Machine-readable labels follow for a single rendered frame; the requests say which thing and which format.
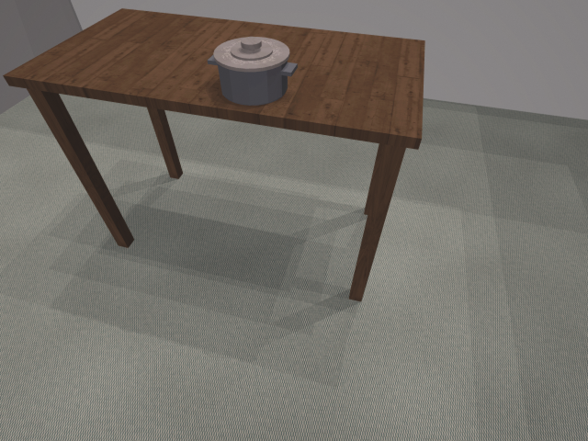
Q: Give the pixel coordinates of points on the pot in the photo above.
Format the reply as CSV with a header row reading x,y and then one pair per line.
x,y
255,88

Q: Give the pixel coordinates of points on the lid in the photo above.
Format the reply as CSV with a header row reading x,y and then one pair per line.
x,y
232,56

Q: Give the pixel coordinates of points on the knob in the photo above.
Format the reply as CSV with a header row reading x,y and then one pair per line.
x,y
251,43

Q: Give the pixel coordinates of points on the table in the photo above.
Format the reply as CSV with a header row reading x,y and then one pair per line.
x,y
348,85

